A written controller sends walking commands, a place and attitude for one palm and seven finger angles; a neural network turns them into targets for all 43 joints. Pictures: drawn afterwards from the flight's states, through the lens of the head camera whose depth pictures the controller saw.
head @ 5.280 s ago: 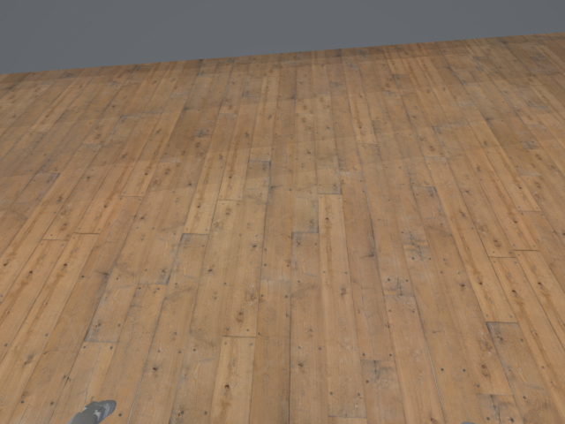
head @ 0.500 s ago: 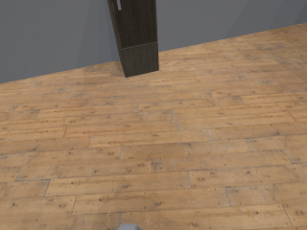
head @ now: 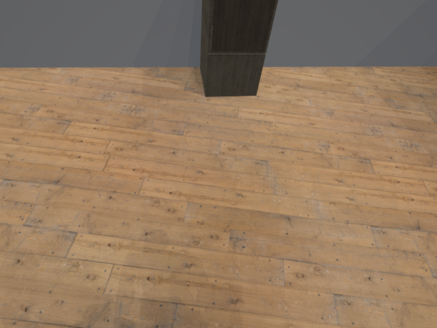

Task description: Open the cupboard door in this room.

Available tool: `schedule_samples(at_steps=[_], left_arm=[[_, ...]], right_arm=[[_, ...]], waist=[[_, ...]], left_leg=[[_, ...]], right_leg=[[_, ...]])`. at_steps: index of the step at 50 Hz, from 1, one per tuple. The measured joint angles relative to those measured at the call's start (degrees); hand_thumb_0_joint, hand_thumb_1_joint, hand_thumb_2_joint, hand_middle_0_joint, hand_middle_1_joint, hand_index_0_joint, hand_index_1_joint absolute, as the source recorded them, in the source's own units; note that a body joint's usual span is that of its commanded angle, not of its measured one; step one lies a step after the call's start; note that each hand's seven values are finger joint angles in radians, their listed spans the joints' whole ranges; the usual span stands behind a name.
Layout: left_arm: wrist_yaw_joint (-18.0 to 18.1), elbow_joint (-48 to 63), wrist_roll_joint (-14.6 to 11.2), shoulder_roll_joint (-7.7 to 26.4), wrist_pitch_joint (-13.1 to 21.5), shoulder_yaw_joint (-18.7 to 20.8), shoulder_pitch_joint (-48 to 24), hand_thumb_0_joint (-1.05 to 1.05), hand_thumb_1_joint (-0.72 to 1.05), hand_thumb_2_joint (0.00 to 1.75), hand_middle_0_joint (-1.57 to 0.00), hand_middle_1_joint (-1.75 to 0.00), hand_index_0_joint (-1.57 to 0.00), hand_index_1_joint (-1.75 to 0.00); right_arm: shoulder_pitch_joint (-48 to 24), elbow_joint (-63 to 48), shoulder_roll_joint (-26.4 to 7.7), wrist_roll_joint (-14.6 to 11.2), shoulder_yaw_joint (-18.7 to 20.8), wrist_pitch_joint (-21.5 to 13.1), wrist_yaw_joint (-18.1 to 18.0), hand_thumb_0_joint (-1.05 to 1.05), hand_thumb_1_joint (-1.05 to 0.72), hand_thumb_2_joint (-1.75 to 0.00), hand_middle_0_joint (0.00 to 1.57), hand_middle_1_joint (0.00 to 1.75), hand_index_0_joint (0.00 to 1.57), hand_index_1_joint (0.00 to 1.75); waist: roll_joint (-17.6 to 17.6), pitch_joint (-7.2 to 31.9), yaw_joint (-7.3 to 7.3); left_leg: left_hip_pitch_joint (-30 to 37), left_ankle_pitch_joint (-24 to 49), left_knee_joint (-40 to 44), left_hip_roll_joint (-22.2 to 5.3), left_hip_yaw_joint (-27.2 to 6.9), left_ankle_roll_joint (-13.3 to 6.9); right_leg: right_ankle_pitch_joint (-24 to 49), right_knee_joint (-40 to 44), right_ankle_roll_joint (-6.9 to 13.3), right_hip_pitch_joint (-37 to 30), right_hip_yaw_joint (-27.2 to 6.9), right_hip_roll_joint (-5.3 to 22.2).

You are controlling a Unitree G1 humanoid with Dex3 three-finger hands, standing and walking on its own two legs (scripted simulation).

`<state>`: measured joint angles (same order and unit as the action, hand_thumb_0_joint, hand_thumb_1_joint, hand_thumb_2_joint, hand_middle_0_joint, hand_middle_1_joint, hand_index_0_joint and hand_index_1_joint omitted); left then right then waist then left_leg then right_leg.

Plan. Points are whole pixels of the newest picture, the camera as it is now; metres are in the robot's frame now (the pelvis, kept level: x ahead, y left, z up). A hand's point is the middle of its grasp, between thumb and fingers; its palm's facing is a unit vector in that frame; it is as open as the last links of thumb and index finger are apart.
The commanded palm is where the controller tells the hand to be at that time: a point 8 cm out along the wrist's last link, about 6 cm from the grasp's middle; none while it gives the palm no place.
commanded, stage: turn or walk to find it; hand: left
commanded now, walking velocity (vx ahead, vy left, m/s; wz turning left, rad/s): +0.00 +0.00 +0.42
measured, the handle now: out of the picture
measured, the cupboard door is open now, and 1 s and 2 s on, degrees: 0 0 0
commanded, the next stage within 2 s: stand and wait in 0.24 s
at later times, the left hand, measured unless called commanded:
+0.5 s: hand out of the picture +0.07 +0.16 -0.15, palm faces +0.12 -0.96 -0.25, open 7.4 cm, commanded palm none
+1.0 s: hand out of the picture +0.09 +0.16 -0.16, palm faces +0.12 -0.97 -0.19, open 7.4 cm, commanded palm none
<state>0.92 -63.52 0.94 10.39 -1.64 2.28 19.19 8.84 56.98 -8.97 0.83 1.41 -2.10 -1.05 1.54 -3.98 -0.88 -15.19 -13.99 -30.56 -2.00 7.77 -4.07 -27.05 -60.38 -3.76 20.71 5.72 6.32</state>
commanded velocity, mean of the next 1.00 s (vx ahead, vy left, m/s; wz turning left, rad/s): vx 0.18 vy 0.00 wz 0.05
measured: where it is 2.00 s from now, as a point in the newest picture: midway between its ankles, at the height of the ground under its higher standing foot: (218, 305)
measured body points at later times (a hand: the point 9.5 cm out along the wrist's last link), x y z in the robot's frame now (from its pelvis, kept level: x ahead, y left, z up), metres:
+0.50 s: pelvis +0.01 -0.03 +0.00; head +0.02 -0.06 +0.45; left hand +0.07 +0.21 -0.13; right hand +0.04 -0.25 -0.17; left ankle +0.02 +0.08 -0.73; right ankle +0.02 -0.14 -0.74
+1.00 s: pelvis +0.08 -0.03 +0.00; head +0.09 -0.05 +0.45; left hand +0.08 +0.21 -0.15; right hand +0.02 -0.25 -0.16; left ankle -0.03 +0.10 -0.74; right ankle +0.15 -0.15 -0.70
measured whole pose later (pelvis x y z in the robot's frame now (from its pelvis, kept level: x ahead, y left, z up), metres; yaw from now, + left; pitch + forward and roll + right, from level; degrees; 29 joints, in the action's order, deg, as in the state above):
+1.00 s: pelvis +0.08 -0.03 +0.00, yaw +6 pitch -1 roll +1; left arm -2.1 -62.1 1.2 9.7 -0.7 3.3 13.9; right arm 24.8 65.8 -8.3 2.0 1.8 -2.4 -0.9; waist -1.7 -2.5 1.8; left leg 0.3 -19.9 -21.1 -3.7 5.4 2.3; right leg -20.0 -46.5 -1.0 25.7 6.4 5.6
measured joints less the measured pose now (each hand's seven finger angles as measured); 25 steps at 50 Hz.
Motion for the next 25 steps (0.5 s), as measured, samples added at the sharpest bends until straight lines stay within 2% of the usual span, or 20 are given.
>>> schedule_samples(at_steps=[6, 13, 17, 20, 22, 25], left_arm=[[0.12, 4.62, 0.17, 1.02, -0.05, 1.19, -6.74, 0.00, 0.91, 0.90, -0.20, -0.30, -0.19, -0.30], [0.32, 7.71, 0.14, 0.89, -0.96, 1.33, -10.86, 0.00, 0.91, 0.90, -0.20, -0.30, -0.19, -0.30], [0.49, 8.55, -0.04, 0.22, -0.75, 0.89, -11.86, 0.00, 0.91, 0.90, -0.20, -0.30, -0.19, -0.30], [0.63, 8.46, -0.22, -0.32, -0.01, 0.28, -11.35, 0.00, 0.91, 0.90, -0.20, -0.30, -0.19, -0.30], [0.93, 7.61, -0.10, -1.08, 0.78, -0.22, -10.62, 0.00, 0.91, 0.90, -0.20, -0.30, -0.19, -0.30], [0.76, 6.36, -0.05, -2.00, 1.07, -1.20, -8.54, 0.00, 0.91, 0.90, -0.20, -0.30, -0.19, -0.30]], right_arm=[[2.07, 1.47, -0.57, 0.14, 0.12, 1.42, 0.13, -0.01, -0.93, -0.90, 0.20, 0.30, 0.21, 0.30], [4.88, 1.94, -0.43, 0.82, 0.88, 2.90, 0.61, 0.00, -0.92, -0.90, 0.20, 0.30, 0.21, 0.30], [6.08, 2.42, -0.72, 1.00, 1.13, 3.33, 0.67, 0.00, -0.91, -0.90, 0.20, 0.30, 0.21, 0.30], [6.95, 3.19, -0.87, 0.77, 1.21, 3.45, 0.64, 0.00, -0.91, -0.90, 0.20, 0.30, 0.21, 0.30], [7.15, 3.95, -1.23, 0.27, 1.24, 3.56, 0.70, 0.00, -0.91, -0.90, 0.20, 0.30, 0.21, 0.29], [7.50, 4.44, -1.43, 0.17, 1.18, 4.44, 0.77, 0.00, -0.91, -0.90, 0.20, 0.30, 0.20, 0.29]], waist=[[0.22, 1.61, 0.47], [-1.35, 2.23, 2.63], [-2.65, 1.86, 3.49], [-3.01, 2.10, 3.35], [-4.01, 2.02, 3.02], [-4.48, 2.65, 3.05]], left_leg=[[2.54, 2.68, 5.53, 3.61, -1.22, -1.22], [2.27, 2.75, 5.41, 5.11, -3.18, -1.38], [1.11, 2.55, 4.27, 5.22, -4.27, -0.75], [0.12, 2.02, 2.86, 5.41, -4.55, 0.17], [-0.55, 1.02, 0.84, 4.72, -4.93, 1.14], [-1.34, -6.19, -3.15, 4.09, -6.34, 3.46]], right_leg=[[6.66, -0.35, -1.06, 4.85, -1.91, -0.34], [4.34, 8.34, -0.99, 2.71, -2.77, -1.31], [3.77, 15.93, -0.10, -0.71, -3.00, -2.35], [8.55, 25.47, 0.55, -5.38, -2.64, -2.89], [11.36, 29.57, 2.38, -7.55, -2.08, -3.72], [10.50, 30.10, 4.56, -8.34, -1.11, -4.09]])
